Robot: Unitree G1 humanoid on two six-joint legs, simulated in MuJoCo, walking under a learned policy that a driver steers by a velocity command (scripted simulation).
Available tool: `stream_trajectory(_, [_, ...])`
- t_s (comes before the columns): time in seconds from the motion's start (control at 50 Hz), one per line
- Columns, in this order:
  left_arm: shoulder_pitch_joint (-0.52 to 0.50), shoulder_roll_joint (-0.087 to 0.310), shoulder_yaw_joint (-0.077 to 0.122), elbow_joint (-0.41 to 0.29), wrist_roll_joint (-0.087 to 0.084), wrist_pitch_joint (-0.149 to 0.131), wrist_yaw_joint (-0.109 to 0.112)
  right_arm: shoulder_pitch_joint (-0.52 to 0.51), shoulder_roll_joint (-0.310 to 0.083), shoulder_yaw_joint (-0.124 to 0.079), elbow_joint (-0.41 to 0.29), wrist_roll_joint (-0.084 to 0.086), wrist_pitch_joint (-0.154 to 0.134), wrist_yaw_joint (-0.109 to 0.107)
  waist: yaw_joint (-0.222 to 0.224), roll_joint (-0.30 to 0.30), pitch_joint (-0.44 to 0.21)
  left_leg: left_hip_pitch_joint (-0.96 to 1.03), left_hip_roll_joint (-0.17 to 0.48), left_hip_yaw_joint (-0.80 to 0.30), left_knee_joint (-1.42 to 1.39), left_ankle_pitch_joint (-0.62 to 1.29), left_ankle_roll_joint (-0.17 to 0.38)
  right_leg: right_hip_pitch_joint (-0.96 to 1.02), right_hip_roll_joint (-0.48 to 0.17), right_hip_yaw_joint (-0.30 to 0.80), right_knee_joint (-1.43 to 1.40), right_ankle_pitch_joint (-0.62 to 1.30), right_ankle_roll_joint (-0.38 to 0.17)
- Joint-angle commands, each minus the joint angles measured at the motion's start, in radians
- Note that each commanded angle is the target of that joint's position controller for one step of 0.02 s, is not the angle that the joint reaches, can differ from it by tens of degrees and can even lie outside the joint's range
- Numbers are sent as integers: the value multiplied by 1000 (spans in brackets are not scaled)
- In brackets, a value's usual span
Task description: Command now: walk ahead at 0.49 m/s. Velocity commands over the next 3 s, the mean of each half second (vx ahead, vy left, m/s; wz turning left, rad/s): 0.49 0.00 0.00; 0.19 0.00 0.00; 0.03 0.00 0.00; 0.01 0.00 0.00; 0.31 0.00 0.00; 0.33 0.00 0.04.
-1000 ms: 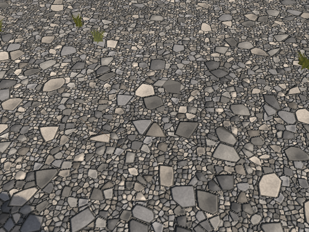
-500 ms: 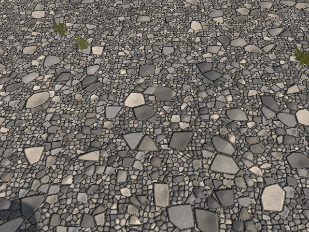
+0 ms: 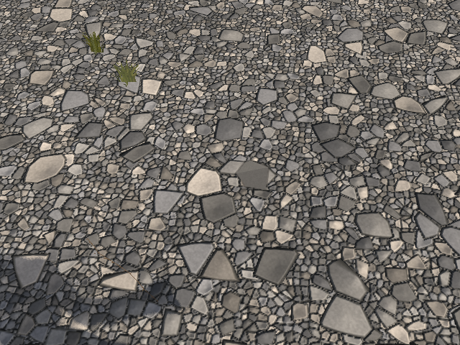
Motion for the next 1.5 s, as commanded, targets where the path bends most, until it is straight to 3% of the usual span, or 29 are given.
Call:
stream_trajectory(0.02, [96, 35, 12, -78, -16, -4, -11, 466, -260, -81, 90, -31, 1, -17, -119, 185, -328, 786, 480, -802, -143, -159, 262, -674, 6, 18, 947, -79, 7])
stream_trajectory(0.04, [2, 135, 31, -85, 8, -1, -9, 382, -213, -79, 86, 19, 2, -4, -130, 36, -225, 646, 428, -797, -263, -356, 244, -748, -54, 93, 939, 32, -23])
stream_trajectory(0.06, [-91, 152, 39, -117, 9, -6, -16, 282, -156, -64, 70, 26, -2, 0, -91, 23, -83, 488, 400, -659, -322, -399, 212, -764, -100, 81, 880, 129, -27])
stream_trajectory(0.1, [-131, 129, 41, -118, 18, 2, -24, 253, -82, -43, 86, 15, -21, 2, -36, -34, 2, 300, 321, -492, -374, -199, 148, -678, -152, 78, 778, 181, -18])
stream_trajectory(0.14, [-103, 77, 32, -110, 25, 25, -36, 295, -65, -33, 123, 15, -40, -4, -1, -8, -4, 229, 275, -380, -400, -64, 118, -610, -172, 60, 709, 196, 9])
stream_trajectory(0.18, [-152, 71, 32, -128, 25, 36, -43, 342, -96, -37, 150, 19, -53, -4, 3, 6, 8, 220, 253, -310, -421, 8, 111, -650, -192, 34, 650, 240, 29])
stream_trajectory(0.26, [-353, 91, 34, -192, 18, 44, -46, 425, -110, -33, 178, 23, -51, -3, -41, 18, 41, 285, 214, -233, -440, 134, 67, -785, -216, -14, 472, 407, 59])
stream_trajectory(0.34, [-495, 74, 24, -230, 8, 42, -49, 509, -105, -24, 203, 21, -49, -10, -90, 42, 32, 377, 198, -190, -411, 261, 23, -782, -186, -52, 282, 510, 68])
stream_trajectory(0.44, [-622, 81, 21, -271, 7, 34, -46, 576, -115, -21, 234, 3, -41, -26, -123, 57, 39, 567, 251, -197, -340, 402, 48, -804, -145, -68, 145, 441, 42])
stream_trajectory(0.5, [-544, 96, 29, -255, 9, 18, -38, 530, -129, -24, 239, -3, -38, -35, -61, 66, 13, 594, 267, -171, -209, 692, 33, -653, -93, -81, 67, 327, -5])
stream_trajectory(0.52, [-422, 108, 38, -211, 12, 7, -29, 520, -133, -24, 242, 0, -37, -36, -17, 69, -44, 587, 249, -162, -82, 820, 15, -519, -54, -90, 27, 337, -24])
stream_trajectory(0.54, [-255, 127, 49, -153, 23, -9, -18, 500, -133, -23, 240, 14, -37, -36, 55, 54, -122, 511, 212, -133, 100, 774, -13, -305, -62, -81, -54, 477, -49])
stream_trajectory(0.56, [-91, 198, 68, -113, 50, -21, -6, 492, -109, -13, 208, 32, -45, -37, 102, 1, -248, 291, 166, -113, 355, 422, -37, -11, -246, 79, 9, 720, -92])
stream_trajectory(0.58, [-47, 280, 90, -100, 50, -13, -11, 666, -1, 7, 221, 80, -37, -35, 46, -248, -432, -25, -19, -47, 762, -480, -86, 283, -582, 485, 29, 1128, -302])
stream_trajectory(0.6, [-54, 231, 86, -103, -6, -1, -22, 609, -128, -30, 240, 43, -27, -46, 53, -54, -429, -42, -2, -189, 835, -474, -80, 188, -530, 486, -9, 1210, -294])
stream_trajectory(0.64, [-244, 127, 54, -116, -7, -6, -23, 458, -80, -27, 195, 20, -28, -40, -14, -46, -163, -87, 66, -188, 739, -354, -91, -79, -437, 259, -108, 1161, -214])
stream_trajectory(0.66, [-260, 94, 44, -109, -9, -9, -17, 426, -80, -33, 191, 5, -16, -34, -32, -50, -113, -64, 85, -184, 686, -323, -98, -162, -391, 199, -148, 1114, -177])
stream_trajectory(0.7, [-257, 57, 26, -85, -7, -12, -9, 462, -37, -29, 204, -8, 15, -21, -78, -60, -111, 51, 84, -166, 602, -279, -115, -282, -342, 115, -187, 1114, -141])
stream_trajectory(0.74, [-251, 85, 24, -68, 0, -23, -9, 477, -10, -25, 213, -3, 36, -18, -112, -63, -129, 115, 73, -146, 530, -249, -127, -343, -321, 57, -192, 1175, -140])
stream_trajectory(0.8, [-249, 102, 16, -52, 9, -21, -11, 405, -14, -19, 205, 0, 53, -29, -114, -103, -119, 149, 79, -120, 341, -192, -126, -388, -283, 1, -190, 1111, -112])
stream_trajectory(0.92, [-181, 101, 6, -18, 13, 18, 0, 280, -36, -6, 207, 7, 68, -45, -58, -115, -84, 229, 88, -103, 127, -186, -115, -420, -306, 83, -210, 583, -111])
stream_trajectory(0.96, [-194, 94, 3, -16, 5, 32, 8, 290, -25, 3, 222, 4, 60, -50, -75, -76, -48, 310, 91, -102, -54, -125, -103, -459, -291, 105, -180, 397, -81])
stream_trajectory(0.98, [-170, 85, 1, -11, 6, 35, 10, 300, -43, 3, 229, 1, 51, -54, -70, -37, -38, 362, 135, -157, -134, -48, -99, -482, -272, 115, -166, 327, -44])
stream_trajectory(1.0, [-144, 74, 1, -14, 6, 35, 11, 330, -80, 0, 236, -6, 38, -59, -48, 20, -42, 401, 224, -247, -160, 94, -87, -497, -228, 92, -117, 274, -12])
stream_trajectory(1.02, [-36, 7, -8, 13, -13, 44, 7, 279, -104, -2, 245, 15, 37, -58, 26, 138, -27, 307, 260, -290, -164, 103, -37, -444, -145, 31, -144, 191, 12])
stream_trajectory(1.04, [-59, 28, -6, 34, -7, 53, 12, 262, -45, 9, 244, 21, 34, -49, 0, 107, -9, 208, 243, -282, -191, 10, -46, -340, -143, 26, -150, 219, 26])
stream_trajectory(1.06, [-89, 50, 2, 33, -5, 58, 14, 259, -24, 14, 245, 22, 31, -45, -10, 77, 11, 176, 204, -252, -198, -33, -69, -310, -154, 40, -147, 265, 27])
stream_trajectory(1.2, [-132, 29, 0, 56, -3, 60, 19, 305, -19, 13, 283, 22, 33, -55, -29, 2, -8, 248, 169, -218, -197, -11, -80, -307, -183, 55, -162, 305, 31])
stream_trajectory(1.5, [-118, 9, -8, 105, -4, 69, 28, 361, 4, 21, 326, 19, 40, -58, -36, -9, 8, 249, 159, -210, -210, -32, -80, -308, -193, 58, -162, 300, 34])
